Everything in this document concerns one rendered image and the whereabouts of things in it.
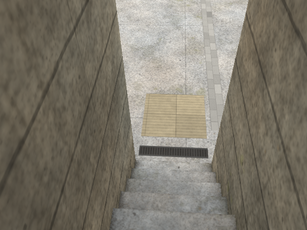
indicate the stairs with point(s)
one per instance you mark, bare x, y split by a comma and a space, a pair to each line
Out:
171, 195

